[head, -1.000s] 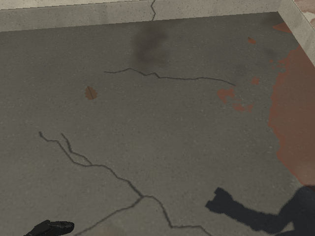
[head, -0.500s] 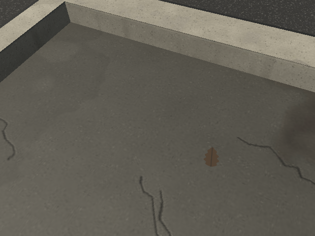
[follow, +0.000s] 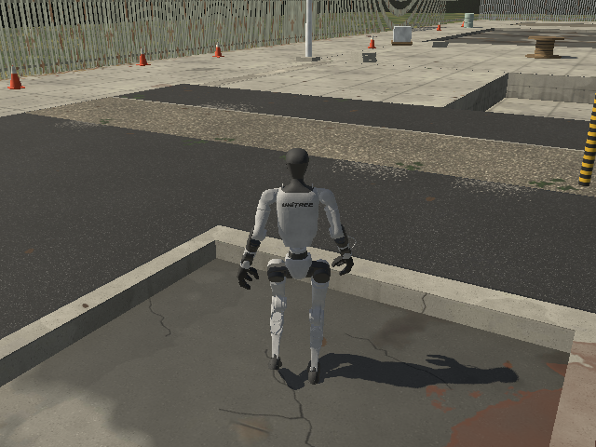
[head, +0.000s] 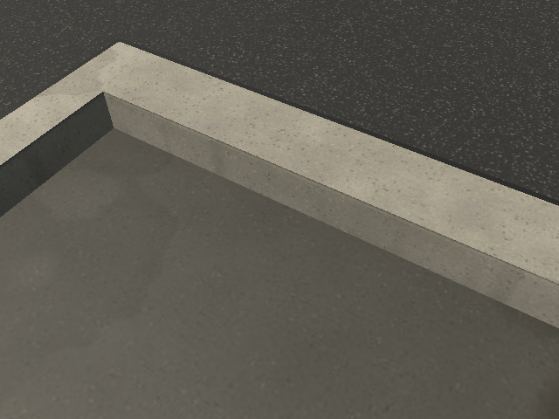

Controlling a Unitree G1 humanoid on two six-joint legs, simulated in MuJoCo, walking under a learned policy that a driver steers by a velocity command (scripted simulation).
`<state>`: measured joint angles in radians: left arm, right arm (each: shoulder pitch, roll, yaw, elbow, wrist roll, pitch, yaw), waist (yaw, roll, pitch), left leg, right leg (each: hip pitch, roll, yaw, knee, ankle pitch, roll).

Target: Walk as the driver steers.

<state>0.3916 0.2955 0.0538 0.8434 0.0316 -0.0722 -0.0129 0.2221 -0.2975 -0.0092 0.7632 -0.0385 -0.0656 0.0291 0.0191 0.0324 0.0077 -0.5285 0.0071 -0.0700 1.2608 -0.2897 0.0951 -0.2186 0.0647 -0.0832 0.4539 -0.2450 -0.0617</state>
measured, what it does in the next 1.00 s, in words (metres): walks ahead, turning right: left foot, then right foot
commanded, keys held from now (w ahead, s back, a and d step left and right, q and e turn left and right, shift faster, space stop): w+shift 0.16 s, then w+e+shift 0.84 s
